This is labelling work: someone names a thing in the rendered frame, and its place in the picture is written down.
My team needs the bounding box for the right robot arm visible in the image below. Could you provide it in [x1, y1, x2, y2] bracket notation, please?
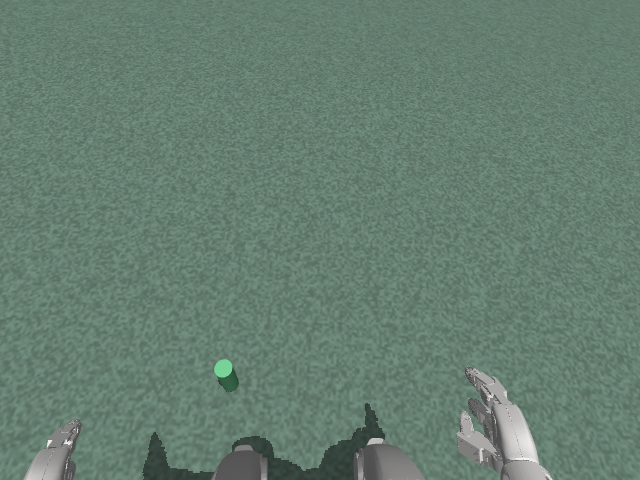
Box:
[501, 460, 552, 480]

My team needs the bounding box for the right robot hand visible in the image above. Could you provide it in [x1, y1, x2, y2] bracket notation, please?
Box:
[457, 366, 540, 474]

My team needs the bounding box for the left robot hand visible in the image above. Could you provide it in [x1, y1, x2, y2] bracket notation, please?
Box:
[23, 419, 81, 480]

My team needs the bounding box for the can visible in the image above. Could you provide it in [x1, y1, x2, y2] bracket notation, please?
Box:
[214, 359, 239, 392]

